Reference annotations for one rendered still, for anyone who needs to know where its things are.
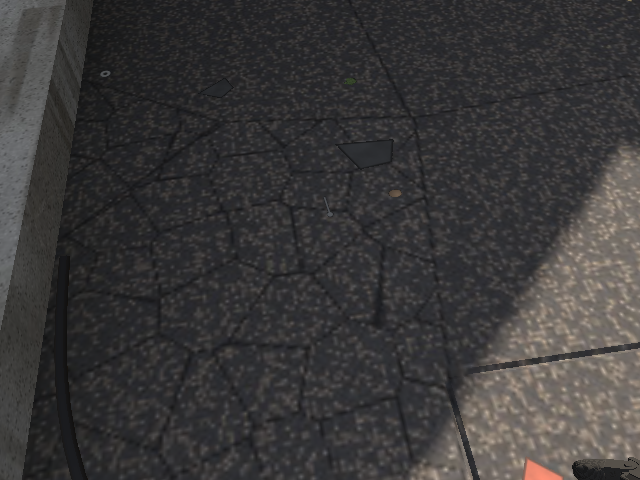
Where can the right robot hand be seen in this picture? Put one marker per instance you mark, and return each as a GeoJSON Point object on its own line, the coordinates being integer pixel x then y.
{"type": "Point", "coordinates": [607, 469]}

